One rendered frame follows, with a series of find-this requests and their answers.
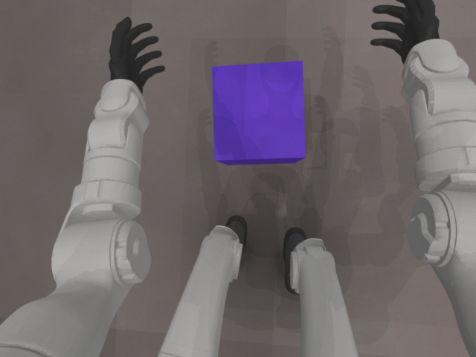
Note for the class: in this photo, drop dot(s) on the robot right thigh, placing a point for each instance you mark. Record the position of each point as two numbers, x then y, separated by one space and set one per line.
325 325

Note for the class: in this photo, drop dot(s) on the robot left hand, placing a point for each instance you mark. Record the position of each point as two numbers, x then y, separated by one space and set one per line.
123 64

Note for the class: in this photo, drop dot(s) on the robot right hand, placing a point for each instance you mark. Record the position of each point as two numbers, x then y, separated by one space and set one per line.
420 21

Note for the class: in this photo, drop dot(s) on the carton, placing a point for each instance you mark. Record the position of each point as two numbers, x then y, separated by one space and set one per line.
258 113

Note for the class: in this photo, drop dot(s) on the left robot upper arm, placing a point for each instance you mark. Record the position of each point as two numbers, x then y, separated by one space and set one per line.
95 265

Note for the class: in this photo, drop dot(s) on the robot left shin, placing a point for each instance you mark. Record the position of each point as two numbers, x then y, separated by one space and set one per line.
221 230

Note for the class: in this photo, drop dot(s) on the right robot upper arm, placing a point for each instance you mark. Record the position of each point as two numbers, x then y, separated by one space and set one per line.
442 232

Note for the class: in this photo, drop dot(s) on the left robot forearm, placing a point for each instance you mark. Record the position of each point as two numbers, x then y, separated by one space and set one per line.
112 163

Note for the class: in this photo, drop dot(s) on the right robot forearm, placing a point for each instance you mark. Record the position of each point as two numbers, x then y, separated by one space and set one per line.
442 104

